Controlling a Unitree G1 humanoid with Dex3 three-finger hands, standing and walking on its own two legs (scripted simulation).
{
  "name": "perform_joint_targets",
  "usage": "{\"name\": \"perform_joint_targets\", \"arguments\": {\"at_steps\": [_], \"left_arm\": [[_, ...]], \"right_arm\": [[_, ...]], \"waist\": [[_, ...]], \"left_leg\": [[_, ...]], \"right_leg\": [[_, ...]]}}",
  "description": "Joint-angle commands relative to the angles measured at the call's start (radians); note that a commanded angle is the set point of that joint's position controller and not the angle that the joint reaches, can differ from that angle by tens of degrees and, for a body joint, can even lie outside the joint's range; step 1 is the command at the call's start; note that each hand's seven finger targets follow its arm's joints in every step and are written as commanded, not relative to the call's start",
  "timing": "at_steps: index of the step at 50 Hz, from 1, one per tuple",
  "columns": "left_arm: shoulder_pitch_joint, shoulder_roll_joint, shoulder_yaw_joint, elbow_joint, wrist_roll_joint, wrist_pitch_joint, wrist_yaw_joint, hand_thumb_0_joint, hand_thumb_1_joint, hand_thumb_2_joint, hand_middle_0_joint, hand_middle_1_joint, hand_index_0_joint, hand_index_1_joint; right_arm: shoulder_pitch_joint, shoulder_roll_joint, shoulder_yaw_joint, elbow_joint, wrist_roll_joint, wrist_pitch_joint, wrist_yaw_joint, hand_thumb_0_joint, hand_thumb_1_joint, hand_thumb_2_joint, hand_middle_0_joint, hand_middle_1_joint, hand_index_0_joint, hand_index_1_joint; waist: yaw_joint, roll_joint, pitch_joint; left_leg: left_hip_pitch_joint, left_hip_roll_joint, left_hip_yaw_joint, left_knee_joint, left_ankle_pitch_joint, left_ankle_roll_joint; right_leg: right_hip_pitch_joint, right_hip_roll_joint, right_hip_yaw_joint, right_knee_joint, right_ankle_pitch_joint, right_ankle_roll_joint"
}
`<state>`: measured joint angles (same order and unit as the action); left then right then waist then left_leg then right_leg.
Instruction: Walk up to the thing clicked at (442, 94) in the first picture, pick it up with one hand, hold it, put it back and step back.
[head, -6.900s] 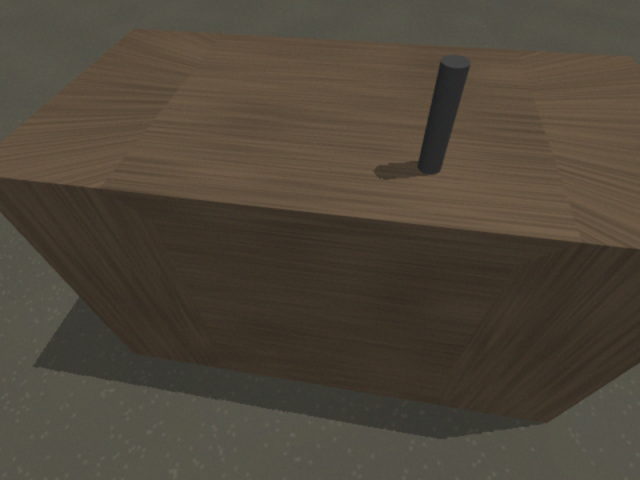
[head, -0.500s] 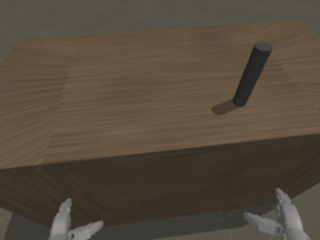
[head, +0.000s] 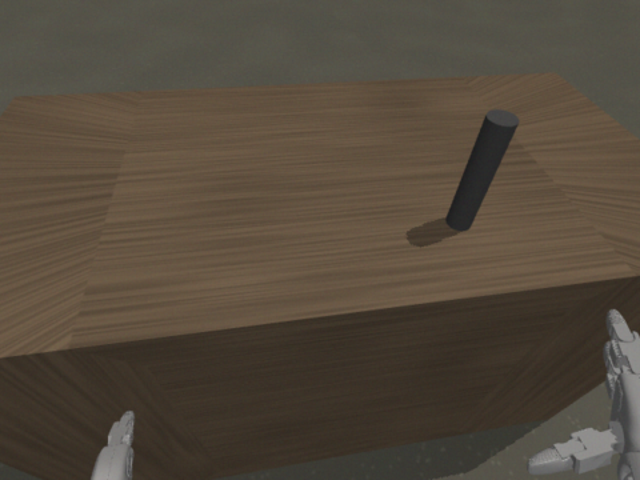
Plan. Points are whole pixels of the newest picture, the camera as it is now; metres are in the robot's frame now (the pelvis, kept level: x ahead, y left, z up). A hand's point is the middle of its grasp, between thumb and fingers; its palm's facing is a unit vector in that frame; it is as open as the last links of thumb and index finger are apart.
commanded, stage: rise first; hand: right
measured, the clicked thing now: (477, 176) +0.49 -0.23 +0.12
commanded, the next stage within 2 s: go down in 1.12 s
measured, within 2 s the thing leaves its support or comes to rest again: neither
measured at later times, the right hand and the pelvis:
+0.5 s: hand (630, 383) +0.17 -0.27 +0.13, palm faces +0.40 +0.81 -0.43, open 17.6 cm; pelvis -0.02 +0.00 +0.00, yaw -1 degrees
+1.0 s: hand out of the picture +0.17 -0.27 +0.17, palm faces +0.44 +0.78 -0.44, open 17.5 cm; pelvis -0.02 +0.00 +0.00, yaw -1 degrees
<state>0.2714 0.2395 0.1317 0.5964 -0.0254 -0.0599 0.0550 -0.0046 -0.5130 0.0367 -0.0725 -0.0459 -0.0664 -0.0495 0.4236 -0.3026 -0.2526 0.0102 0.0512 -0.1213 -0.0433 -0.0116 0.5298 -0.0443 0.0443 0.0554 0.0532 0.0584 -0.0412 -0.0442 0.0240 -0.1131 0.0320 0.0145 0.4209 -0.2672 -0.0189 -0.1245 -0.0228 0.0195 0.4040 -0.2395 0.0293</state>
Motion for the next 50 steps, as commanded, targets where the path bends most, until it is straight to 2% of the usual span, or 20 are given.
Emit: {"name": "perform_joint_targets", "arguments": {"at_steps": [1,8,9,12,15,18,21,23,25,28,30,31,36,38,39,41,43,46,48,50], "left_arm": [[-0.122,0.107,0.025,-0.194,0.000,-0.068,0.011,0.000,-0.576,0.041,-0.060,-0.044,-0.049,-0.056],[-0.059,0.117,0.061,-0.148,0.004,-0.067,0.002,0.000,-0.568,0.031,-0.058,-0.043,-0.050,-0.051],[-0.060,0.087,0.036,-0.125,0.003,-0.066,-0.004,0.000,-0.572,0.036,-0.058,-0.043,-0.048,-0.053],[-0.082,0.155,0.108,-0.150,0.003,-0.073,-0.001,0.000,-0.569,0.031,-0.058,-0.041,-0.049,-0.050],[-0.095,0.076,0.037,-0.157,-0.001,-0.077,-0.012,0.000,-0.571,0.033,-0.058,-0.041,-0.048,-0.050],[-0.113,0.141,0.094,-0.209,0.001,-0.087,-0.002,0.000,-0.573,0.034,-0.058,-0.039,-0.048,-0.049],[-0.082,0.087,0.059,-0.143,-0.001,-0.086,-0.011,0.000,-0.569,0.033,-0.056,-0.038,-0.047,-0.047],[-0.078,0.148,0.121,-0.149,0.000,-0.091,-0.008,0.000,-0.563,0.030,-0.055,-0.037,-0.048,-0.045],[-0.070,0.091,0.064,-0.142,-0.001,-0.094,-0.018,0.000,-0.560,0.027,-0.056,-0.040,-0.050,-0.046],[-0.115,0.130,0.094,-0.184,-0.003,-0.106,-0.014,0.000,-0.566,0.034,-0.058,-0.040,-0.049,-0.048],[-0.119,0.087,0.054,-0.184,-0.003,-0.107,-0.016,0.000,-0.561,0.033,-0.056,-0.040,-0.050,-0.047],[-0.098,0.109,0.082,-0.156,0.000,-0.107,-0.012,0.000,-0.569,0.038,-0.056,-0.038,-0.047,-0.048],[-0.094,0.090,0.061,-0.138,0.001,-0.109,-0.015,0.000,-0.566,0.043,-0.057,-0.041,-0.048,-0.050],[-0.106,0.134,0.100,-0.187,0.002,-0.116,-0.007,0.000,-0.563,0.044,-0.056,-0.042,-0.049,-0.049],[-0.097,0.112,0.084,-0.155,0.000,-0.113,-0.013,0.000,-0.561,0.045,-0.057,-0.044,-0.051,-0.050],[-0.080,0.079,0.057,-0.130,-0.001,-0.109,-0.016,0.000,-0.566,0.051,-0.056,-0.044,-0.048,-0.052],[-0.097,0.118,0.103,-0.156,0.000,-0.112,-0.011,0.000,-0.572,0.057,-0.057,-0.044,-0.047,-0.054],[-0.095,0.086,0.071,-0.123,-0.003,-0.111,-0.019,0.000,-0.571,0.059,-0.057,-0.046,-0.047,-0.055],[-0.101,0.118,0.103,-0.125,-0.001,-0.112,-0.014,0.000,-0.575,0.066,-0.057,-0.047,-0.047,-0.057],[-0.099,0.080,0.061,-0.122,-0.001,-0.112,-0.021,0.000,-0.568,0.062,-0.057,-0.049,-0.049,-0.056]], "right_arm": [[-0.092,-0.225,-0.144,-0.297,0.002,-0.104,-0.024,0.000,0.583,-0.031,0.038,0.055,0.042,0.055],[-0.034,-0.235,-0.195,-0.337,0.005,-0.137,-0.011,0.000,0.581,-0.027,0.039,0.055,0.043,0.055],[-0.026,-0.221,-0.186,-0.346,0.008,-0.144,-0.007,0.000,0.582,-0.028,0.039,0.055,0.043,0.055],[-0.042,-0.229,-0.205,-0.364,0.011,-0.151,-0.002,0.000,0.580,-0.026,0.040,0.055,0.044,0.055],[-0.038,-0.196,-0.177,-0.386,0.009,-0.165,0.007,0.000,0.567,-0.028,0.041,0.055,0.045,0.055],[-0.096,-0.242,-0.218,-0.416,0.009,-0.180,0.001,0.000,0.566,-0.029,0.041,0.055,0.045,0.055],[-0.074,-0.235,-0.222,-0.410,0.010,-0.194,0.004,0.000,0.580,-0.027,0.041,0.056,0.045,0.056],[-0.068,-0.246,-0.244,-0.413,0.014,-0.201,0.004,0.000,0.585,-0.027,0.041,0.056,0.046,0.056],[-0.090,-0.243,-0.242,-0.426,0.017,-0.210,0.010,0.000,0.579,-0.026,0.042,0.055,0.046,0.055],[-0.117,-0.248,-0.247,-0.439,0.017,-0.223,0.009,0.000,0.562,-0.030,0.044,0.055,0.047,0.055],[-0.123,-0.252,-0.253,-0.442,0.015,-0.233,0.008,0.000,0.571,-0.031,0.043,0.056,0.047,0.056],[-0.101,-0.247,-0.254,-0.415,0.014,-0.232,0.007,0.000,0.567,-0.031,0.043,0.056,0.047,0.056],[-0.099,-0.251,-0.263,-0.429,0.015,-0.246,0.009,0.000,0.555,-0.036,0.045,0.056,0.048,0.056],[-0.131,-0.276,-0.289,-0.444,0.015,-0.253,0.004,0.000,0.565,-0.036,0.044,0.057,0.048,0.057],[-0.113,-0.238,-0.257,-0.425,0.017,-0.252,0.010,0.000,0.549,-0.040,0.045,0.056,0.049,0.056],[-0.112,-0.268,-0.287,-0.432,0.016,-0.255,0.008,0.000,0.559,-0.040,0.044,0.057,0.049,0.057],[-0.133,-0.281,-0.295,-0.459,0.015,-0.260,0.007,0.000,0.547,-0.043,0.045,0.057,0.049,0.057],[-0.138,-0.278,-0.296,-0.466,0.019,-0.262,0.012,0.000,0.545,-0.044,0.046,0.057,0.050,0.057],[-0.129,-0.269,-0.289,-0.442,0.019,-0.261,0.012,0.000,0.540,-0.048,0.046,0.057,0.050,0.057],[-0.147,-0.270,-0.288,-0.461,0.018,-0.266,0.014,0.000,0.541,-0.047,0.047,0.057,0.050,0.057]], "waist": [[-0.021,0.043,-0.087],[-0.012,-0.013,-0.082],[-0.020,-0.019,-0.051],[0.001,0.006,-0.066],[-0.012,0.018,-0.049],[0.003,0.046,-0.056],[-0.023,0.001,-0.011],[-0.011,0.006,-0.026],[-0.011,0.003,-0.024],[-0.008,0.017,-0.034],[-0.023,0.003,-0.036],[-0.015,0.013,-0.042],[-0.030,0.002,-0.041],[-0.014,0.017,-0.073],[-0.019,0.011,-0.047],[-0.032,-0.007,-0.035],[-0.017,-0.001,-0.052],[-0.026,-0.013,-0.028],[-0.013,0.007,-0.031],[-0.019,-0.004,-0.028]], "left_leg": [[0.012,-0.021,0.044,-0.063,0.233,0.010],[0.015,-0.020,0.044,-0.059,0.244,0.014],[0.007,-0.020,0.046,-0.061,0.231,0.014],[0.002,-0.021,0.048,-0.064,0.229,0.013],[-0.001,-0.021,0.050,-0.067,0.217,0.013],[-0.008,-0.025,0.053,-0.072,0.184,0.013],[-0.018,-0.025,0.055,-0.079,0.118,0.018],[-0.021,-0.024,0.054,-0.076,0.119,0.019],[-0.021,-0.022,0.049,-0.081,0.125,0.016],[-0.021,-0.028,0.055,-0.084,0.088,0.018],[-0.012,-0.024,0.051,-0.087,0.085,0.020],[-0.012,-0.024,0.051,-0.084,0.091,0.019],[-0.006,-0.020,0.048,-0.083,0.118,0.018],[0.002,-0.023,0.050,-0.076,0.140,0.019],[-0.005,-0.025,0.052,-0.078,0.123,0.019],[-0.001,-0.022,0.052,-0.081,0.127,0.020],[-0.008,-0.020,0.049,-0.081,0.131,0.018],[-0.017,-0.021,0.048,-0.085,0.116,0.019],[-0.020,-0.023,0.049,-0.085,0.114,0.017],[-0.015,-0.025,0.051,-0.086,0.105,0.018]], "right_leg": [[0.021,0.031,-0.058,-0.040,0.244,-0.037],[0.017,0.039,-0.066,-0.038,0.251,-0.036],[0.004,0.038,-0.066,-0.038,0.239,-0.036],[0.022,0.033,-0.060,-0.042,0.234,-0.039],[0.020,0.033,-0.058,-0.044,0.227,-0.040],[0.023,0.031,-0.053,-0.053,0.197,-0.041],[-0.011,0.035,-0.054,-0.068,0.137,-0.039],[0.005,0.034,-0.055,-0.068,0.136,-0.038],[0.003,0.039,-0.060,-0.059,0.140,-0.042],[0.003,0.033,-0.053,-0.072,0.108,-0.040],[0.000,0.037,-0.053,-0.071,0.108,-0.041],[0.000,0.036,-0.053,-0.069,0.113,-0.040],[0.002,0.040,-0.057,-0.062,0.139,-0.039],[0.022,0.033,-0.052,-0.061,0.161,-0.039],[0.006,0.035,-0.052,-0.064,0.144,-0.038],[-0.001,0.037,-0.053,-0.063,0.150,-0.039],[0.013,0.039,-0.056,-0.063,0.151,-0.040],[0.003,0.040,-0.057,-0.065,0.136,-0.039],[0.004,0.039,-0.055,-0.064,0.133,-0.040],[-0.004,0.037,-0.053,-0.065,0.124,-0.040]]}}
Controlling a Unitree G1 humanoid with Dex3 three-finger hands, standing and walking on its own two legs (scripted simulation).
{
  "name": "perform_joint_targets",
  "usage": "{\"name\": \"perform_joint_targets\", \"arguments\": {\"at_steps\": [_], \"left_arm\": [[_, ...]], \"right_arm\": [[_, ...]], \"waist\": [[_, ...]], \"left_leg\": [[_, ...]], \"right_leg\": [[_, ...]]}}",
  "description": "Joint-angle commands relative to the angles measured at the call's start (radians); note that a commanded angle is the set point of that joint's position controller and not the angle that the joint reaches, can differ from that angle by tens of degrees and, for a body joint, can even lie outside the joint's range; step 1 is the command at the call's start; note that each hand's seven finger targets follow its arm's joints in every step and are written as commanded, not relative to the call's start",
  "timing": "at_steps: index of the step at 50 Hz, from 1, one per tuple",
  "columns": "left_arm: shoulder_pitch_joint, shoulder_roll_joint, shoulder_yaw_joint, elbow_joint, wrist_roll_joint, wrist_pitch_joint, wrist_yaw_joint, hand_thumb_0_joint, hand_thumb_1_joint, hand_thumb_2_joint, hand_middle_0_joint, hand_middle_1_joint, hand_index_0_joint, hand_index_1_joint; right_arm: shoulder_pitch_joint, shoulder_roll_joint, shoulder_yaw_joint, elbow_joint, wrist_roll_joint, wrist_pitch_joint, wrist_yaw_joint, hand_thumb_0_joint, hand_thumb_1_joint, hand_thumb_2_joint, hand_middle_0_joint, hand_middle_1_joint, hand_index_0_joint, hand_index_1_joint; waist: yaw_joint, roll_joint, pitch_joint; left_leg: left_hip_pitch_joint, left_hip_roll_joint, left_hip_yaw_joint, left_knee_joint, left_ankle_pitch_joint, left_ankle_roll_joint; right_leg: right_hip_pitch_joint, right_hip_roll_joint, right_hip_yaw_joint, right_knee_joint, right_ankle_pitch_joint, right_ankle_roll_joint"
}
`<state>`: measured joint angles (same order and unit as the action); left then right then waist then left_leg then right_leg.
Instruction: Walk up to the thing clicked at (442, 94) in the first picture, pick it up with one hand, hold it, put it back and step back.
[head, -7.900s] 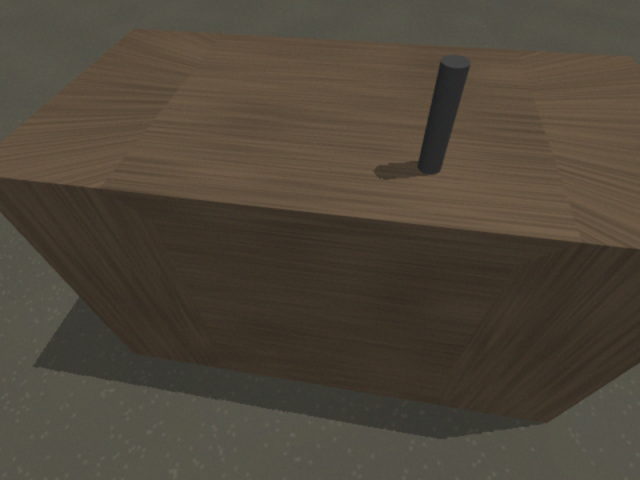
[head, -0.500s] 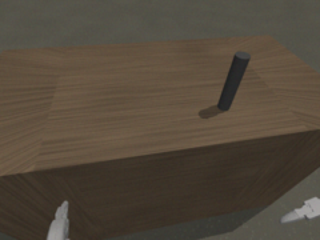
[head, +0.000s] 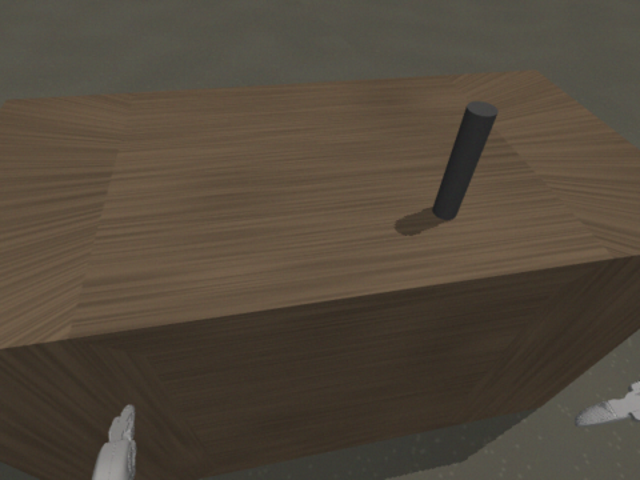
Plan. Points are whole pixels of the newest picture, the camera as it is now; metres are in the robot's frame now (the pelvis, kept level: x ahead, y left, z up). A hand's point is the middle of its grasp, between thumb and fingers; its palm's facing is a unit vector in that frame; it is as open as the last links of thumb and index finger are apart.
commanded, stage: rise first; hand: right
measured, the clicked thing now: (461, 166) +0.51 -0.23 +0.12
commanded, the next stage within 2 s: go down in 0.12 s
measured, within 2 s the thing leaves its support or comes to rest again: neither
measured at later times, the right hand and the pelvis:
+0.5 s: hand out of the picture +0.21 -0.29 +0.18, palm faces +0.47 +0.78 -0.41, open 17.3 cm; pelvis +0.01 +0.00 +0.00, yaw +0 degrees
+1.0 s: hand out of the picture +0.31 -0.34 +0.20, palm faces +0.27 +0.94 -0.22, open 17.4 cm; pelvis +0.01 -0.01 +0.00, yaw +0 degrees
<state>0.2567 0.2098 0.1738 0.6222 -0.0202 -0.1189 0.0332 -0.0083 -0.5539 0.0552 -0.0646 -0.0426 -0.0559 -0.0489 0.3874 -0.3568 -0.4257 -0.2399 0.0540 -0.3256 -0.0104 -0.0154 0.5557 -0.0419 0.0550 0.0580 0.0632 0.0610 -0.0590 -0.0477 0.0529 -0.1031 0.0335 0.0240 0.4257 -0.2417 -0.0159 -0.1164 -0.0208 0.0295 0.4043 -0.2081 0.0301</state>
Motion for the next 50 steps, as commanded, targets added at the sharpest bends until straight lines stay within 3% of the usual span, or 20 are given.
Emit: {"name": "perform_joint_targets", "arguments": {"at_steps": [1,5,7,10,11,12,13,14,15,17,21,22,25,29,31,33,38,42,46,50], "left_arm": [[-0.096,0.115,0.025,-0.160,-0.007,-0.057,0.002,0.000,-0.572,0.067,-0.058,-0.050,-0.049,-0.059],[-0.083,0.163,0.069,-0.165,-0.004,-0.058,0.009,0.000,-0.563,0.066,-0.056,-0.051,-0.050,-0.057],[-0.074,0.142,0.051,-0.143,-0.005,-0.056,0.005,0.000,-0.565,0.070,-0.057,-0.054,-0.052,-0.060],[-0.089,0.148,0.063,-0.166,-0.004,-0.058,0.008,0.000,-0.568,0.076,-0.057,-0.053,-0.050,-0.060],[-0.069,0.142,0.059,-0.147,-0.003,-0.054,0.008,0.000,-0.492,0.001,-0.056,-0.054,-0.070,-0.038],[-0.120,0.072,0.003,-0.192,0.020,-0.060,-0.005,0.000,-0.572,0.081,-0.063,-0.055,-0.053,-0.066],[-0.071,0.154,0.074,-0.161,-0.007,-0.051,0.009,0.000,-0.498,0.003,-0.056,-0.052,-0.068,-0.038],[-0.121,0.088,0.016,-0.208,0.021,-0.058,-0.001,0.000,-0.534,0.038,-0.050,-0.049,-0.050,-0.049],[-0.103,0.138,0.069,-0.191,0.017,-0.059,0.009,0.000,-0.542,0.042,-0.051,-0.048,-0.049,-0.050],[-0.100,0.146,0.083,-0.156,0.017,-0.052,0.016,0.000,-0.543,0.041,-0.052,-0.046,-0.048,-0.049],[-0.118,0.110,0.050,-0.096,0.018,-0.034,0.019,0.000,-0.540,0.037,-0.050,-0.043,-0.047,-0.046],[-0.130,0.138,0.072,-0.117,0.018,-0.037,0.022,0.000,-0.540,0.037,-0.051,-0.043,-0.048,-0.045],[-0.145,0.090,0.011,-0.150,0.018,-0.041,0.025,0.000,-0.541,0.036,-0.053,-0.043,-0.050,-0.045],[-0.155,0.149,0.049,-0.185,0.022,-0.045,0.051,0.000,-0.543,0.038,-0.054,-0.045,-0.053,-0.046],[-0.139,0.125,0.026,-0.131,0.018,-0.044,0.059,0.000,-0.545,0.041,-0.053,-0.047,-0.052,-0.048],[-0.132,0.161,0.059,-0.097,0.013,-0.042,0.076,0.000,-0.540,0.035,-0.052,-0.043,-0.052,-0.043],[-0.184,0.107,-0.056,-0.135,-0.005,-0.051,0.103,0.000,-0.543,0.035,-0.050,-0.040,-0.048,-0.040],[-0.143,0.131,-0.071,-0.081,-0.007,-0.072,0.124,0.000,-0.540,0.034,-0.051,-0.045,-0.051,-0.043],[-0.109,0.197,-0.047,-0.094,-0.004,-0.089,0.138,0.000,-0.548,0.040,-0.052,-0.048,-0.051,-0.048],[-0.117,0.206,-0.047,-0.094,-0.001,-0.097,0.137,0.000,-0.555,0.046,-0.051,-0.046,-0.048,-0.050]], "right_arm": [[-0.113,-0.223,-0.126,-0.216,0.015,-0.065,-0.021,0.000,0.530,-0.050,0.047,0.057,0.051,0.057],[-0.111,-0.237,-0.143,-0.223,0.014,-0.069,-0.025,0.000,0.553,-0.049,0.046,0.058,0.050,0.058],[-0.104,-0.242,-0.151,-0.233,0.015,-0.070,-0.024,0.000,0.533,-0.054,0.047,0.058,0.051,0.058],[-0.091,-0.235,-0.150,-0.225,0.016,-0.066,-0.023,0.000,0.536,-0.056,0.047,0.058,0.051,0.058],[-0.099,-0.242,-0.161,-0.225,0.018,-0.065,-0.024,0.000,0.456,-0.058,0.041,0.056,0.046,0.056],[-0.121,-0.161,-0.132,-0.282,-0.003,-0.110,-0.014,0.000,0.467,-0.069,0.049,0.057,0.053,0.057],[-0.070,-0.270,-0.185,-0.180,0.018,-0.078,-0.025,0.000,0.418,-0.056,0.047,0.052,0.050,0.053],[-0.095,-0.138,-0.118,-0.236,-0.004,-0.115,-0.013,0.000,0.492,-0.039,0.045,0.049,0.051,0.049],[-0.119,-0.187,-0.162,-0.199,0.005,-0.123,-0.010,0.000,0.490,-0.041,0.044,0.049,0.050,0.049],[-0.148,-0.235,-0.199,-0.173,0.016,-0.122,-0.002,0.000,0.509,-0.047,0.038,0.053,0.046,0.053],[-0.170,-0.220,-0.179,-0.120,0.030,-0.097,0.027,0.000,0.514,-0.040,0.041,0.051,0.049,0.051],[-0.193,-0.231,-0.181,-0.133,0.031,-0.095,0.035,0.000,0.515,-0.045,0.038,0.052,0.048,0.052],[-0.261,-0.264,-0.189,-0.158,0.028,-0.093,0.058,0.000,0.478,-0.046,0.043,0.049,0.049,0.049],[-0.338,-0.324,-0.230,-0.099,0.044,-0.078,0.082,0.000,0.488,-0.053,0.039,0.051,0.046,0.052],[-0.402,-0.346,-0.241,-0.053,0.068,-0.058,0.100,0.000,0.465,-0.046,0.045,0.047,0.050,0.047],[-0.443,-0.382,-0.263,0.032,0.098,-0.026,0.126,0.000,0.503,-0.045,0.041,0.050,0.048,0.050],[-0.618,-0.433,-0.235,0.198,0.151,0.082,0.242,0.000,0.485,-0.034,0.050,0.044,0.053,0.044],[-0.760,-0.491,-0.226,0.284,0.177,0.145,0.331,0.000,0.496,-0.040,0.044,0.046,0.048,0.046],[-0.850,-0.599,-0.273,0.388,0.189,0.201,0.386,0.000,0.521,-0.047,0.036,0.050,0.042,0.050],[-0.860,-0.615,-0.285,0.548,0.204,0.240,0.425,0.000,0.544,-0.045,0.037,0.051,0.044,0.051]], "waist": [[-0.002,-0.002,-0.065],[0.002,0.002,-0.101],[-0.014,-0.019,-0.091],[-0.002,0.014,-0.092],[-0.004,-0.005,-0.091],[0.010,0.061,-0.149],[-0.016,0.004,-0.086],[0.016,0.101,-0.119],[0.019,0.079,-0.125],[0.012,0.042,-0.106],[0.018,-0.002,-0.031],[0.027,-0.020,-0.059],[0.023,-0.014,-0.097],[0.032,0.002,-0.151],[0.032,-0.027,-0.133],[0.040,-0.046,-0.142],[0.047,0.002,-0.174],[0.054,-0.039,-0.223],[0.046,-0.046,-0.263],[0.035,-0.012,-0.194]], "left_leg": [[-0.025,-0.025,0.041,-0.089,0.076,0.016],[-0.008,-0.029,0.047,-0.079,0.104,0.019],[-0.005,-0.027,0.046,-0.074,0.117,0.020],[-0.005,-0.025,0.045,-0.083,0.116,0.015],[-0.007,-0.024,0.043,-0.086,0.111,0.015],[-0.023,-0.034,0.038,-0.064,0.149,-0.001],[0.002,-0.017,0.039,-0.083,0.136,0.012],[-0.030,-0.035,0.038,-0.066,0.150,-0.004],[-0.033,-0.029,0.030,-0.070,0.144,-0.006],[-0.043,-0.025,0.029,-0.071,0.138,-0.006],[-0.087,-0.033,0.028,-0.076,0.074,0.000],[-0.084,-0.031,0.026,-0.071,0.081,0.003],[-0.057,-0.029,0.023,-0.068,0.125,0.001],[-0.036,-0.026,0.020,-0.066,0.152,-0.002],[-0.047,-0.023,0.017,-0.071,0.145,-0.003],[-0.055,-0.027,0.025,-0.065,0.148,0.001],[-0.059,-0.024,0.028,-0.073,0.146,-0.002],[-0.075,-0.027,0.031,-0.052,0.204,0.005],[-0.065,-0.031,0.037,-0.039,0.244,0.010],[-0.082,-0.033,0.032,-0.048,0.197,0.013]], "right_leg": [[-0.008,0.037,-0.065,-0.067,0.091,-0.040],[0.008,0.031,-0.057,-0.067,0.121,-0.037],[0.001,0.034,-0.060,-0.064,0.135,-0.035],[0.009,0.036,-0.060,-0.060,0.134,-0.041],[0.005,0.038,-0.063,-0.060,0.125,-0.041],[0.041,0.038,-0.051,-0.038,0.150,-0.040],[0.003,0.044,-0.067,-0.052,0.149,-0.041],[0.031,0.036,-0.050,-0.036,0.151,-0.044],[0.037,0.043,-0.054,-0.035,0.139,-0.044],[0.032,0.046,-0.052,-0.042,0.130,-0.042],[-0.027,0.043,-0.053,-0.056,0.056,-0.041],[-0.016,0.042,-0.053,-0.056,0.061,-0.038],[-0.003,0.043,-0.052,-0.039,0.102,-0.041],[0.020,0.047,-0.046,-0.030,0.119,-0.042],[0.013,0.052,-0.050,-0.032,0.102,-0.041],[0.005,0.046,-0.041,-0.038,0.099,-0.038],[-0.006,0.043,-0.035,-0.034,0.095,-0.047],[0.035,0.037,-0.027,-0.032,0.158,-0.043],[0.036,0.030,-0.023,-0.025,0.213,-0.038],[-0.031,0.030,-0.028,-0.018,0.166,-0.040]]}}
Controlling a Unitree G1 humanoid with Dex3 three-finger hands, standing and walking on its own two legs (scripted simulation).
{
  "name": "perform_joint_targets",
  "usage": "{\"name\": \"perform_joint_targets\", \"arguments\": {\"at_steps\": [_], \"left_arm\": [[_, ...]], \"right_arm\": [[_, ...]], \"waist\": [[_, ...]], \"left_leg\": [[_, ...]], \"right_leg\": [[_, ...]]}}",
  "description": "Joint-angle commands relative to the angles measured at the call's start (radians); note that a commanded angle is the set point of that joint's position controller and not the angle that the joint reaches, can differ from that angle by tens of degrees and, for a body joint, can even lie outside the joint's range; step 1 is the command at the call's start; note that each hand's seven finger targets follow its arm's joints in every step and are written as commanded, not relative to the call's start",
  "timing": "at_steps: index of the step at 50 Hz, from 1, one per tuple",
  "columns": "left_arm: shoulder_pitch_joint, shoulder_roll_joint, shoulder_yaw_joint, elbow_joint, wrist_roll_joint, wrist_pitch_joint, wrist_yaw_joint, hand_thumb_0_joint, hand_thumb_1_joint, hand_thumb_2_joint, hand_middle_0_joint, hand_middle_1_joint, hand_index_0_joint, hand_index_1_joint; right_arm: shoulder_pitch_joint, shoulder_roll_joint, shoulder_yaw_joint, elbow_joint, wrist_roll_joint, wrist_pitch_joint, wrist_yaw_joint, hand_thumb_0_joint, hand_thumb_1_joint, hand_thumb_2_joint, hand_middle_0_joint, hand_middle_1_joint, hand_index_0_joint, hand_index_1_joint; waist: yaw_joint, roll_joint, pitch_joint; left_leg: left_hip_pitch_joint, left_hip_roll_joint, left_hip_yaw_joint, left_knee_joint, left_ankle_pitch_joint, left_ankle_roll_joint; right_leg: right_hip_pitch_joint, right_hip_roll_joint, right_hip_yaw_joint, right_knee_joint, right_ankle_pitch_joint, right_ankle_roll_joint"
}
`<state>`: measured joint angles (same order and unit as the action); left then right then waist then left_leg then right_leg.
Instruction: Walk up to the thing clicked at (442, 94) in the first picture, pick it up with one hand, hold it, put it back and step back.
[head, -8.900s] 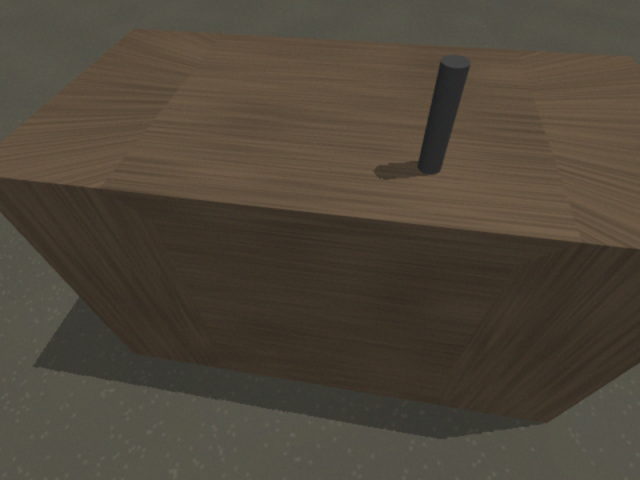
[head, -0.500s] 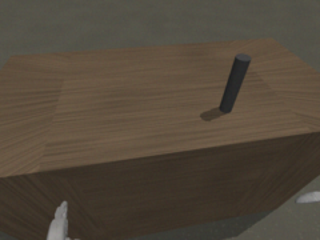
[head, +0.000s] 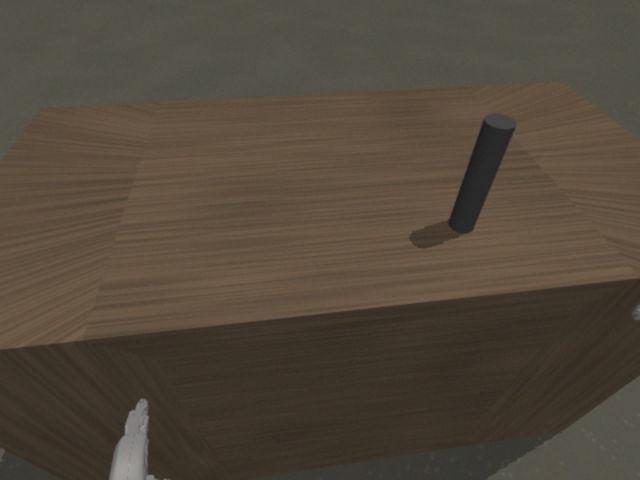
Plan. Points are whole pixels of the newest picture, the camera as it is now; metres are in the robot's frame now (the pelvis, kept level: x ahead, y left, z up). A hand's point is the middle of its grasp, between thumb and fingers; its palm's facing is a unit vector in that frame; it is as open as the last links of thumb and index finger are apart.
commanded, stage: go down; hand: right
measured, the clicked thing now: (478, 179) +0.50 -0.22 +0.12
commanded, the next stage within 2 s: none
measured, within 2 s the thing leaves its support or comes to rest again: neither
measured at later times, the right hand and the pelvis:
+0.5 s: hand out of the picture +0.34 -0.37 +0.20, palm faces +0.19 +0.98 -0.03, open 17.6 cm; pelvis +0.00 +0.00 +0.00, yaw +0 degrees
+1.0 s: hand out of the picture +0.38 -0.39 +0.20, palm faces +0.20 +0.98 +0.01, open 17.7 cm; pelvis +0.01 -0.01 -0.01, yaw +1 degrees
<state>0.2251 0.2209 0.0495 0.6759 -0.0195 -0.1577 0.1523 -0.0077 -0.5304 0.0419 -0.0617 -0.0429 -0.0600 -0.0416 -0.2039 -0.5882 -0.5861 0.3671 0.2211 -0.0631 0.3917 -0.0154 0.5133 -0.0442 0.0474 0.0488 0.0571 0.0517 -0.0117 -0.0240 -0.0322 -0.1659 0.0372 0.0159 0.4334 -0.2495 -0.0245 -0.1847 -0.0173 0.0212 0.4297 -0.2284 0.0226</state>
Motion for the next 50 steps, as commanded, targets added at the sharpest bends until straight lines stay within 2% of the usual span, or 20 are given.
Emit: {"name": "perform_joint_targets", "arguments": {"at_steps": [1,5,7,8,11,16,17,19,21,26,28,33,36,38,41,43,44,45,46,50], "left_arm": [[-0.075,0.179,0.054,-0.148,0.002,-0.064,0.014,0.000,-0.562,0.053,-0.050,-0.046,-0.045,-0.052],[-0.109,0.119,-0.015,-0.141,0.002,-0.076,0.010,0.000,-0.563,0.057,-0.051,-0.048,-0.045,-0.053],[-0.134,0.138,-0.012,-0.150,0.006,-0.087,0.016,0.000,-0.566,0.057,-0.053,-0.048,-0.047,-0.054],[-0.145,0.166,0.007,-0.177,0.007,-0.092,0.026,0.000,-0.563,0.056,-0.053,-0.051,-0.049,-0.055],[-0.112,0.235,0.057,-0.163,0.007,-0.101,0.053,0.000,-0.566,0.059,-0.053,-0.053,-0.048,-0.058],[-0.048,0.148,-0.034,-0.121,0.004,-0.098,0.059,0.000,-0.575,0.062,-0.053,-0.048,-0.044,-0.057],[-0.016,0.130,-0.053,-0.110,0.003,-0.094,0.055,0.000,-0.567,0.055,-0.052,-0.048,-0.046,-0.055],[-0.009,0.107,-0.086,-0.107,0.002,-0.097,0.047,0.000,-0.565,0.052,-0.053,-0.048,-0.047,-0.054],[0.003,0.149,-0.052,-0.111,0.005,-0.103,0.049,0.000,-0.568,0.054,-0.054,-0.048,-0.047,-0.055],[-0.088,0.247,0.025,-0.148,0.011,-0.125,0.059,0.000,-0.567,0.057,-0.055,-0.052,-0.050,-0.057],[-0.133,0.244,0.016,-0.198,0.007,-0.133,0.065,0.000,-0.572,0.062,-0.056,-0.051,-0.050,-0.058],[-0.119,0.174,-0.075,-0.182,0.005,-0.120,0.070,0.000,-0.563,0.060,-0.053,-0.053,-0.049,-0.057],[-0.029,0.184,-0.053,-0.092,0.011,-0.103,0.075,0.000,-0.563,0.058,-0.053,-0.052,-0.050,-0.057],[-0.018,0.217,-0.024,-0.136,0.012,-0.103,0.079,0.000,-0.564,0.057,-0.054,-0.053,-0.050,-0.057],[-0.004,0.225,-0.017,-0.143,0.014,-0.098,0.073,0.000,-0.561,0.056,-0.055,-0.053,-0.052,-0.057],[-0.050,0.195,-0.043,-0.183,0.010,-0.101,0.070,0.000,-0.566,0.062,-0.054,-0.052,-0.049,-0.057],[-0.038,0.211,-0.022,-0.189,0.011,-0.103,0.070,0.000,-0.567,0.062,-0.055,-0.052,-0.051,-0.057],[-0.039,0.184,-0.049,-0.177,0.011,-0.102,0.067,0.000,-0.566,0.062,-0.054,-0.052,-0.050,-0.057],[-0.034,0.186,-0.042,-0.164,0.011,-0.101,0.070,0.000,-0.569,0.067,-0.053,-0.052,-0.047,-0.058],[-0.036,0.195,-0.040,-0.134,0.013,-0.099,0.069,0.000,-0.570,0.066,-0.054,-0.052,-0.047,-0.059]], "right_arm": [[-0.298,-0.378,-0.119,-0.092,0.043,-0.026,0.034,0.000,0.582,-0.051,0.027,0.055,0.038,0.055],[-0.358,-0.395,-0.097,-0.056,0.036,-0.027,0.062,0.000,0.599,-0.054,0.024,0.056,0.037,0.056],[-0.427,-0.423,-0.106,-0.050,0.041,-0.034,0.074,0.000,0.600,-0.059,0.022,0.057,0.036,0.057],[-0.503,-0.492,-0.144,-0.120,0.042,-0.039,0.077,0.000,0.593,-0.062,0.021,0.057,0.035,0.057],[-0.604,-0.542,-0.140,-0.061,0.045,-0.020,0.091,0.000,0.542,-0.057,0.033,0.052,0.040,0.052],[-0.606,-0.538,-0.093,0.129,0.026,0.038,0.126,0.000,0.561,-0.054,0.034,0.053,0.042,0.053],[-0.595,-0.517,-0.079,0.200,0.035,0.053,0.141,0.000,0.569,-0.051,0.034,0.053,0.042,0.053],[-0.622,-0.535,-0.072,0.218,0.040,0.075,0.165,0.000,0.595,-0.047,0.032,0.054,0.042,0.054],[-0.618,-0.547,-0.066,0.279,0.041,0.099,0.182,0.000,0.611,-0.056,0.024,0.058,0.037,0.057],[-0.759,-0.640,-0.113,0.263,0.047,0.086,0.191,0.000,0.611,-0.059,0.023,0.057,0.036,0.057],[-0.825,-0.672,-0.119,0.243,0.042,0.067,0.193,0.000,0.611,-0.064,0.023,0.059,0.037,0.058],[-0.800,-0.671,-0.094,0.395,0.034,0.067,0.207,0.000,0.611,-0.055,0.030,0.057,0.039,0.057],[-0.773,-0.696,-0.090,0.414,0.016,0.088,0.215,0.000,0.611,-0.059,0.025,0.059,0.035,0.058],[-0.793,-0.709,-0.085,0.418,0.009,0.099,0.217,0.000,0.611,-0.060,0.025,0.059,0.036,0.059],[-0.829,-0.728,-0.101,0.376,0.012,0.093,0.215,0.000,0.608,-0.061,0.028,0.058,0.038,0.058],[-0.798,-0.696,-0.090,0.437,0.014,0.083,0.216,0.000,0.610,-0.061,0.029,0.058,0.040,0.058],[-0.837,-0.716,-0.096,0.389,0.009,0.070,0.210,0.000,0.595,-0.067,0.028,0.058,0.039,0.058],[-0.871,-0.739,-0.107,0.353,0.007,0.060,0.208,0.000,0.600,-0.063,0.030,0.057,0.040,0.057],[-0.834,-0.698,-0.078,0.432,0.004,0.067,0.209,0.000,0.604,-0.059,0.033,0.056,0.041,0.056],[-0.881,-0.731,-0.084,0.396,0.003,0.058,0.212,0.000,0.578,-0.058,0.038,0.055,0.044,0.055]], "waist": [[-0.018,-0.046,-0.119],[-0.029,-0.068,-0.149],[-0.019,-0.062,-0.202],[-0.024,-0.109,-0.311],[0.017,-0.136,-0.323],[0.012,-0.140,-0.188],[0.030,-0.106,-0.156],[0.026,-0.129,-0.174],[0.045,-0.100,-0.180],[0.036,-0.081,-0.271],[0.028,-0.088,-0.342],[0.020,-0.078,-0.310],[0.018,-0.159,-0.332],[0.041,-0.155,-0.338],[0.040,-0.157,-0.349],[0.038,-0.111,-0.293],[0.045,-0.147,-0.346],[0.028,-0.164,-0.376],[0.054,-0.139,-0.339],[0.049,-0.189,-0.384]], "left_leg": [[-0.015,-0.036,0.040,-0.057,0.182,0.022],[-0.012,-0.037,0.028,-0.044,0.200,0.026],[-0.003,-0.034,0.022,-0.032,0.236,0.022],[0.021,-0.029,0.015,-0.023,0.273,0.024],[-0.007,-0.036,0.020,-0.015,0.292,0.027],[-0.049,-0.040,0.030,-0.029,0.216,0.032],[-0.070,-0.040,0.028,-0.039,0.194,0.029],[-0.071,-0.040,0.027,-0.037,0.200,0.029],[-0.088,-0.040,0.026,-0.034,0.211,0.026],[-0.079,-0.038,0.019,-0.010,0.245,0.022],[-0.056,-0.033,0.013,0.003,0.281,0.022],[-0.076,-0.042,0.021,0.004,0.208,0.029],[-0.081,-0.042,0.018,0.016,0.259,0.035],[-0.093,-0.045,0.017,0.017,0.283,0.034],[-0.089,-0.050,0.024,0.025,0.326,0.033],[-0.106,-0.051,0.029,0.023,0.307,0.033],[-0.101,-0.051,0.022,0.029,0.324,0.035],[-0.094,-0.048,0.017,0.033,0.334,0.033],[-0.132,-0.053,0.021,0.035,0.327,0.033],[-0.133,-0.053,0.015,0.045,0.341,0.035]], "right_leg": [[0.034,0.024,-0.020,-0.046,0.160,-0.033],[0.025,0.024,-0.022,-0.030,0.186,-0.035],[0.037,0.026,-0.022,-0.013,0.214,-0.039],[0.092,0.029,-0.022,-0.003,0.255,-0.036],[0.132,0.024,-0.019,0.005,0.284,-0.034],[0.029,0.025,-0.022,-0.008,0.198,-0.034],[0.004,0.023,-0.024,-0.007,0.162,-0.040],[-0.003,0.022,-0.023,-0.005,0.169,-0.038],[-0.011,0.023,-0.023,0.000,0.170,-0.042],[0.011,0.026,-0.015,0.038,0.204,-0.044],[0.037,0.027,-0.014,0.056,0.240,-0.044],[-0.021,0.018,-0.009,0.055,0.184,-0.043],[-0.013,0.020,-0.014,0.060,0.254,-0.034],[0.012,0.018,-0.018,0.072,0.288,-0.033],[0.025,0.013,-0.012,0.088,0.361,-0.031],[-0.006,0.007,-0.010,0.094,0.354,-0.031],[0.022,0.007,-0.012,0.098,0.377,-0.030],[0.040,0.009,-0.014,0.108,0.393,-0.031],[0.044,0.003,-0.012,0.113,0.412,-0.030],[0.058,0.001,-0.009,0.128,0.447,-0.028]]}}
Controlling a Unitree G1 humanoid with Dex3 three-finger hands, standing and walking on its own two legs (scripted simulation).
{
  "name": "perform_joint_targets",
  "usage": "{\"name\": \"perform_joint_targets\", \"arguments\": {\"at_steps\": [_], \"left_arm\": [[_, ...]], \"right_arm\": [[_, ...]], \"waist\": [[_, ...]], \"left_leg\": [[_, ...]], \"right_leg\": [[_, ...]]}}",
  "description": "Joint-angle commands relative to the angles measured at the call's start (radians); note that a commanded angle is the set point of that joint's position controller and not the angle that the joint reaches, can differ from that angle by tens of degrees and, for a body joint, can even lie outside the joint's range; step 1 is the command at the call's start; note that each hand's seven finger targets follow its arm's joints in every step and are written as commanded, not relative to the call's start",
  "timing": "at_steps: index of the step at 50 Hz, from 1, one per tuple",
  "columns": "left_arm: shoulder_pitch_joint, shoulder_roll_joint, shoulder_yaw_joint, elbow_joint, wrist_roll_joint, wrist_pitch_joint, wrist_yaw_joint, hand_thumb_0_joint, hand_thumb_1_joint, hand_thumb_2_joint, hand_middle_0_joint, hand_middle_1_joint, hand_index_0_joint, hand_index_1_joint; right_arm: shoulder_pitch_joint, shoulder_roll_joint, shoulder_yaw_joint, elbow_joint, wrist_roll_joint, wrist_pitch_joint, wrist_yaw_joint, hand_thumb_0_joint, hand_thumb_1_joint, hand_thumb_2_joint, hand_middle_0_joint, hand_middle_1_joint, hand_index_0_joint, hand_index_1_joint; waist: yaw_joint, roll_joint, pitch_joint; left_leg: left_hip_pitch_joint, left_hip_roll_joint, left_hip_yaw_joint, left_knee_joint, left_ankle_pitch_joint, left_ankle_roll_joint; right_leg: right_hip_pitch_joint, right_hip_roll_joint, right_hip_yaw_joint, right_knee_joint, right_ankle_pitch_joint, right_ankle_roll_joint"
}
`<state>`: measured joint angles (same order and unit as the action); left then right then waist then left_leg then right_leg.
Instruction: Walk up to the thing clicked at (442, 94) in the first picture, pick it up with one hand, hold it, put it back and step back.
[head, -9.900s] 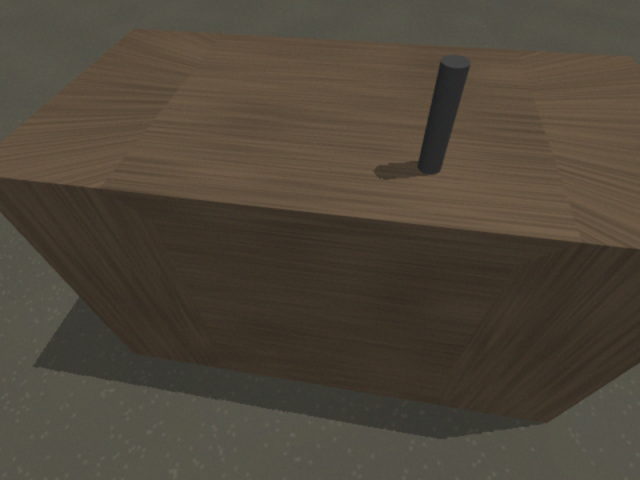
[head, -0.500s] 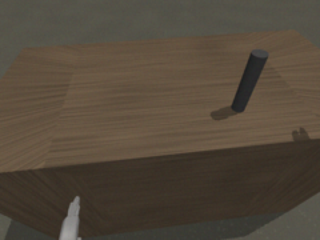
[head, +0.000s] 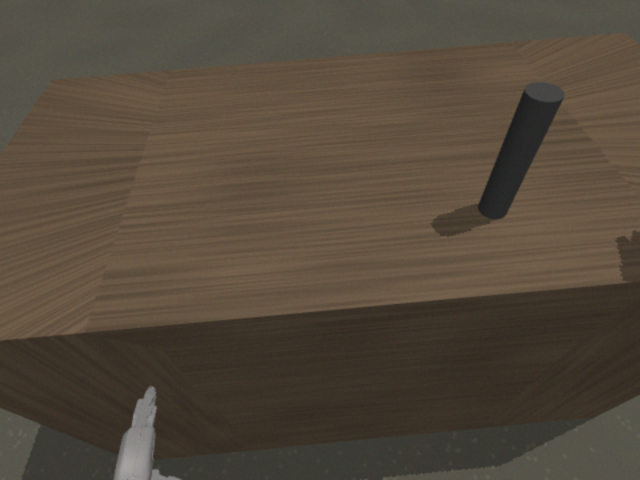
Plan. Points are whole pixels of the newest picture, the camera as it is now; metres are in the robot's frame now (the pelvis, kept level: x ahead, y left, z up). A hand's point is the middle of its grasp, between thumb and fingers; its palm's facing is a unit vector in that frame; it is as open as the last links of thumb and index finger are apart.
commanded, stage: go down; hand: right
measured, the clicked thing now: (514, 159) +0.49 -0.22 +0.13
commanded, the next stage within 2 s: approach in 1.24 s
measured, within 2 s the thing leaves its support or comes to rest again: neither
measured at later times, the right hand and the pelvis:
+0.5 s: hand out of the picture +0.38 -0.40 +0.21, palm faces +0.21 +0.98 +0.02, open 17.7 cm; pelvis -0.01 +0.00 +0.00, yaw +0 degrees
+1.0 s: hand out of the picture +0.40 -0.41 +0.20, palm faces +0.22 +0.98 +0.01, open 17.7 cm; pelvis +0.00 -0.01 -0.01, yaw +0 degrees
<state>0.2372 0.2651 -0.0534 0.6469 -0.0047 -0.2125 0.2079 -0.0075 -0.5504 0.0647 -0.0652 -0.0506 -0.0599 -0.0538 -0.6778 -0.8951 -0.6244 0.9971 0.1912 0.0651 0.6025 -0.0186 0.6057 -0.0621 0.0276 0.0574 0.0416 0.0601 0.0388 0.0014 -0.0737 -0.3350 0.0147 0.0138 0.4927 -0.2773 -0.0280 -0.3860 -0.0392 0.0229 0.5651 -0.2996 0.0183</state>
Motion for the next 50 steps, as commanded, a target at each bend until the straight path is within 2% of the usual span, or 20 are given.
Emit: {"name": "perform_joint_targets", "arguments": {"at_steps": [1,3,5,6,9,10,13,20,21,22,23,27,30,31,32,34,38,43,46,50], "left_arm": [[-0.059,0.167,0.075,-0.103,-0.002,-0.043,0.016,0.000,-0.563,0.061,-0.053,-0.053,-0.049,-0.058],[-0.056,0.183,0.086,-0.107,0.000,-0.046,0.016,0.000,-0.560,0.057,-0.054,-0.053,-0.050,-0.056],[-0.078,0.192,0.087,-0.151,0.001,-0.048,0.019,0.000,-0.560,0.057,-0.053,-0.053,-0.050,-0.056],[-0.071,0.211,0.106,-0.159,0.001,-0.048,0.018,0.000,-0.559,0.057,-0.054,-0.053,-0.051,-0.057],[-0.053,0.171,0.070,-0.172,0.000,-0.051,0.015,0.000,-0.561,0.060,-0.053,-0.053,-0.049,-0.057],[-0.014,0.154,0.067,-0.118,0.000,-0.045,0.010,0.000,-0.555,0.053,-0.054,-0.052,-0.052,-0.054],[-0.063,0.137,0.027,-0.212,-0.001,-0.048,0.007,0.000,-0.550,0.049,-0.053,-0.051,-0.052,-0.052],[-0.021,0.178,0.066,-0.175,0.006,-0.052,0.006,0.000,-0.543,0.051,-0.050,-0.053,-0.051,-0.051],[-0.019,0.163,0.053,-0.143,0.009,-0.052,0.006,0.000,-0.545,0.053,-0.050,-0.053,-0.050,-0.052],[-0.075,0.170,0.055,-0.191,0.006,-0.059,0.007,0.000,-0.543,0.052,-0.049,-0.052,-0.049,-0.052],[-0.056,0.159,0.045,-0.143,0.009,-0.059,0.007,0.000,-0.543,0.053,-0.050,-0.054,-0.051,-0.053],[-0.125,0.173,0.052,-0.178,0.006,-0.072,0.013,0.000,-0.544,0.053,-0.051,-0.053,-0.052,-0.052],[-0.099,0.197,0.060,-0.233,0.005,-0.075,0.021,0.000,-0.549,0.054,-0.052,-0.053,-0.051,-0.054],[-0.020,0.197,0.064,-0.182,0.008,-0.069,0.021,0.000,-0.549,0.055,-0.052,-0.053,-0.051,-0.054],[-0.047,0.180,0.040,-0.220,0.006,-0.071,0.020,0.000,-0.552,0.058,-0.051,-0.053,-0.049,-0.055],[0.001,0.190,0.061,-0.226,0.005,-0.066,0.019,0.000,-0.554,0.058,-0.051,-0.053,-0.049,-0.055],[-0.005,0.147,0.025,-0.211,0.005,-0.059,0.006,0.000,-0.553,0.056,-0.051,-0.052,-0.049,-0.054],[-0.004,0.150,0.027,-0.214,0.013,-0.062,-0.007,0.000,-0.552,0.058,-0.051,-0.053,-0.049,-0.055],[-0.029,0.200,0.078,-0.246,0.014,-0.067,0.000,0.000,-0.558,0.064,-0.050,-0.052,-0.046,-0.057],[-0.024,0.193,0.070,-0.218,0.007,-0.052,0.008,0.000,-0.560,0.066,-0.048,-0.052,-0.043,-0.058]], "right_arm": [[-0.366,-0.401,-0.037,-0.144,0.040,-0.060,0.006,0.000,0.583,-0.057,0.037,0.055,0.042,0.055],[-0.462,-0.452,-0.054,-0.245,0.033,-0.068,0.007,0.000,0.565,-0.060,0.040,0.055,0.044,0.055],[-0.396,-0.418,-0.034,-0.120,0.029,-0.055,0.010,0.000,0.579,-0.058,0.038,0.056,0.043,0.056],[-0.453,-0.448,-0.045,-0.206,0.025,-0.065,0.007,0.000,0.578,-0.062,0.036,0.056,0.042,0.056],[-0.397,-0.424,-0.031,-0.065,0.017,-0.056,0.008,0.000,0.596,-0.056,0.038,0.056,0.044,0.056],[-0.413,-0.428,-0.030,-0.091,0.014,-0.062,0.007,0.000,0.611,-0.063,0.031,0.060,0.040,0.060],[-0.419,-0.432,-0.018,-0.037,0.003,-0.063,0.008,0.000,0.611,-0.060,0.030,0.061,0.040,0.061],[-0.535,-0.526,-0.043,-0.087,-0.007,-0.100,0.004,0.000,0.611,-0.053,0.032,0.058,0.040,0.058],[-0.592,-0.547,-0.044,-0.164,-0.012,-0.111,0.002,0.000,0.611,-0.049,0.033,0.057,0.041,0.057],[-0.535,-0.518,-0.034,-0.056,-0.014,-0.100,0.000,0.000,0.611,-0.041,0.039,0.055,0.043,0.055],[-0.534,-0.505,-0.022,-0.060,-0.012,-0.104,-0.001,0.000,0.611,-0.043,0.038,0.054,0.043,0.054],[-0.537,-0.501,-0.011,-0.027,-0.014,-0.110,0.005,0.000,0.611,-0.049,0.034,0.056,0.041,0.056],[-0.536,-0.520,-0.015,0.020,-0.017,-0.112,0.012,0.000,0.611,-0.054,0.036,0.057,0.042,0.056],[-0.570,-0.548,-0.030,-0.041,-0.013,-0.119,0.014,0.000,0.611,-0.059,0.031,0.059,0.039,0.059],[-0.538,-0.543,-0.031,0.009,-0.012,-0.115,0.016,0.000,0.611,-0.048,0.040,0.054,0.044,0.054],[-0.527,-0.544,-0.038,0.019,-0.017,-0.105,0.014,0.000,0.611,-0.055,0.035,0.057,0.041,0.056],[-0.518,-0.517,-0.008,0.050,-0.028,-0.097,0.012,0.000,0.611,-0.053,0.035,0.056,0.041,0.056],[-0.535,-0.534,-0.018,-0.010,-0.030,-0.113,0.014,0.000,0.611,-0.054,0.036,0.055,0.042,0.055],[-0.589,-0.569,-0.061,-0.104,-0.015,-0.130,0.017,0.000,0.610,-0.057,0.036,0.055,0.041,0.055],[-0.570,-0.556,-0.066,-0.111,-0.005,-0.123,0.011,0.000,0.579,-0.049,0.046,0.051,0.046,0.051]], "waist": [[0.021,-0.170,-0.284],[0.011,-0.233,-0.384],[0.028,-0.170,-0.298],[0.015,-0.186,-0.367],[0.022,-0.102,-0.246],[0.015,-0.135,-0.262],[0.019,-0.107,-0.265],[0.033,-0.218,-0.320],[0.018,-0.277,-0.378],[0.037,-0.236,-0.333],[0.029,-0.224,-0.292],[0.035,-0.195,-0.324],[0.056,-0.164,-0.368],[0.047,-0.194,-0.391],[0.048,-0.174,-0.373],[0.054,-0.153,-0.362],[0.042,-0.185,-0.271],[0.037,-0.254,-0.340],[0.040,-0.296,-0.498],[0.027,-0.295,-0.467]], "left_leg": [[0.023,-0.030,0.018,-0.023,0.347,0.038],[0.037,-0.030,0.015,-0.010,0.365,0.041],[0.009,-0.035,0.026,-0.017,0.335,0.042],[0.041,-0.033,0.022,-0.009,0.358,0.041],[0.034,-0.031,0.025,-0.021,0.307,0.037],[0.041,-0.026,0.020,-0.017,0.308,0.037],[0.033,-0.028,0.018,-0.018,0.281,0.035],[-0.001,-0.027,0.011,-0.003,0.257,0.044],[-0.001,-0.027,0.007,0.003,0.263,0.047],[-0.020,-0.028,0.008,-0.005,0.244,0.047],[-0.023,-0.030,0.012,-0.005,0.220,0.046],[-0.014,-0.026,0.009,-0.005,0.195,0.044],[-0.014,-0.032,0.016,0.006,0.235,0.042],[-0.014,-0.034,0.021,0.018,0.273,0.043],[-0.008,-0.034,0.019,0.014,0.278,0.040],[-0.012,-0.035,0.024,0.018,0.310,0.039],[-0.050,-0.036,0.026,0.011,0.249,0.046],[-0.046,-0.036,0.019,0.023,0.281,0.050],[-0.024,-0.038,0.016,0.039,0.362,0.049],[-0.036,-0.046,0.026,0.037,0.353,0.054]], "right_leg": [[0.216,0.025,-0.010,-0.010,0.470,-0.028],[0.267,0.024,-0.010,-0.004,0.500,-0.024],[0.232,0.019,-0.006,-0.001,0.484,-0.025],[0.245,0.023,-0.007,-0.001,0.481,-0.025],[0.135,0.032,-0.015,-0.017,0.349,-0.039],[0.130,0.036,-0.018,-0.020,0.333,-0.039],[0.118,0.033,-0.019,-0.019,0.308,-0.039],[0.152,0.030,-0.013,-0.008,0.290,-0.027],[0.191,0.030,-0.012,-0.003,0.312,-0.022],[0.168,0.028,-0.012,-0.001,0.288,-0.025],[0.135,0.028,-0.011,-0.006,0.247,-0.025],[0.100,0.029,-0.008,-0.005,0.197,-0.032],[0.131,0.024,-0.005,0.010,0.253,-0.030],[0.158,0.023,-0.002,0.016,0.314,-0.024],[0.140,0.026,-0.004,0.024,0.318,-0.027],[0.142,0.025,-0.003,0.028,0.360,-0.028],[0.100,0.021,-0.003,0.013,0.315,-0.022],[0.152,0.017,-0.002,0.045,0.407,-0.013],[0.261,0.014,0.005,0.076,0.560,-0.005],[0.276,0.004,0.018,0.077,0.644,-0.002]]}}
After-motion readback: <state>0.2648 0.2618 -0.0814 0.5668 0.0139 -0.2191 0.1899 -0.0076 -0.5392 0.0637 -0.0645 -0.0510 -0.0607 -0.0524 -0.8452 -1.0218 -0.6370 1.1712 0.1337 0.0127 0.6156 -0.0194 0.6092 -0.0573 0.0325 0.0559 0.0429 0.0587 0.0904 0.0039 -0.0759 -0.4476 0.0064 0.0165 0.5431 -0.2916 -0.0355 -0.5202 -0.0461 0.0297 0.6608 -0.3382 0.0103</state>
